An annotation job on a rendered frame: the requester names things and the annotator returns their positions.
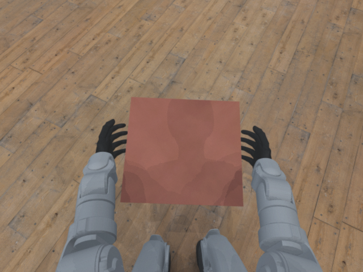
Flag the right robot thigh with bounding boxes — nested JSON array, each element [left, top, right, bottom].
[[201, 234, 248, 272]]

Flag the left robot forearm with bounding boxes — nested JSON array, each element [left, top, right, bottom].
[[55, 152, 118, 272]]

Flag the right robot forearm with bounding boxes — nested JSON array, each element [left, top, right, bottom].
[[251, 158, 322, 269]]

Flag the left robot hand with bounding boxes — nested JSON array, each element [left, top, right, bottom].
[[96, 119, 128, 159]]

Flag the robot left upper arm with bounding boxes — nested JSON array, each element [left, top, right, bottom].
[[56, 244, 125, 272]]

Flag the robot right upper arm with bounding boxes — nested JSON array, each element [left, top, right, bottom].
[[256, 250, 323, 272]]

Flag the right robot hand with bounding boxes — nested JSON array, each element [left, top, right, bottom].
[[241, 126, 272, 168]]

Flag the left robot shin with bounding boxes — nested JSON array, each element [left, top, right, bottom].
[[144, 235, 165, 245]]

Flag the carton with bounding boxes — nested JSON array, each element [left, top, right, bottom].
[[120, 97, 243, 206]]

